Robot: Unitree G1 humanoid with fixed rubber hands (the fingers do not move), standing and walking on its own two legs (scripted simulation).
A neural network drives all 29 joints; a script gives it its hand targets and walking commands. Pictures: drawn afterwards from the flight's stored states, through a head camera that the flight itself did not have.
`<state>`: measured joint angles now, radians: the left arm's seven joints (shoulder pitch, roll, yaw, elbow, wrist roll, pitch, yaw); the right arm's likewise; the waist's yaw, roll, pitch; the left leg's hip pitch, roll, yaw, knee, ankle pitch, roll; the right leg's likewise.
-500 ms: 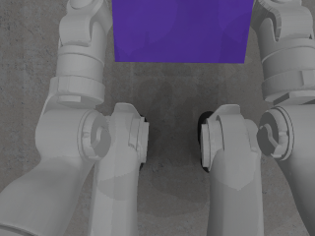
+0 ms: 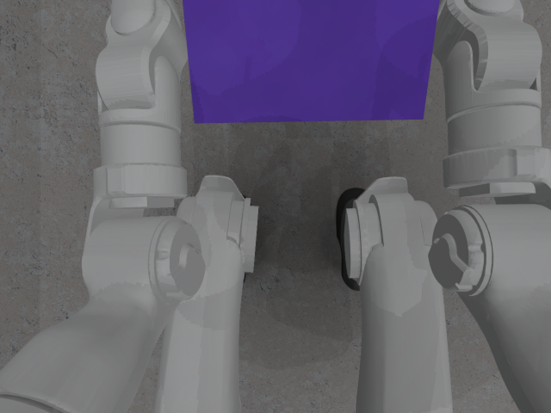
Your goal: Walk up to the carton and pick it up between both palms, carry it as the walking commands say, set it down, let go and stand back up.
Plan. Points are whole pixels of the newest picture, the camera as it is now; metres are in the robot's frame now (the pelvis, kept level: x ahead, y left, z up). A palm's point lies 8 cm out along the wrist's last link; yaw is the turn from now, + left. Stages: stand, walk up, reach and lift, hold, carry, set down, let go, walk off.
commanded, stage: reach and lift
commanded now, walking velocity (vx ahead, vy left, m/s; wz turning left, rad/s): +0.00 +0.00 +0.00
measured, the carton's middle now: (299, 12) +0.53 +0.00 -0.17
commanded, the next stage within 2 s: none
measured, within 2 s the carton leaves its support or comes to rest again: neither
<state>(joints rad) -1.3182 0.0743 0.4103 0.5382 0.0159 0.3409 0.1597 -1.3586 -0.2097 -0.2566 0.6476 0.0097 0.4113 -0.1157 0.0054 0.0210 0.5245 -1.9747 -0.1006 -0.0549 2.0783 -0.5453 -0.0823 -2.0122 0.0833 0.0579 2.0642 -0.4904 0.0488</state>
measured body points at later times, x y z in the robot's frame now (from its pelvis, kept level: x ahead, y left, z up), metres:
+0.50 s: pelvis -0.02 +0.01 +0.05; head +0.33 -0.01 +0.33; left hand +0.55 +0.14 -0.04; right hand +0.54 -0.15 -0.06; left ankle +0.14 +0.13 -0.38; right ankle +0.15 -0.12 -0.38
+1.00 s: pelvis -0.02 +0.01 +0.11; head +0.30 +0.00 +0.41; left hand +0.52 +0.15 +0.04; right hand +0.52 -0.14 +0.02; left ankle +0.14 +0.13 -0.38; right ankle +0.15 -0.12 -0.38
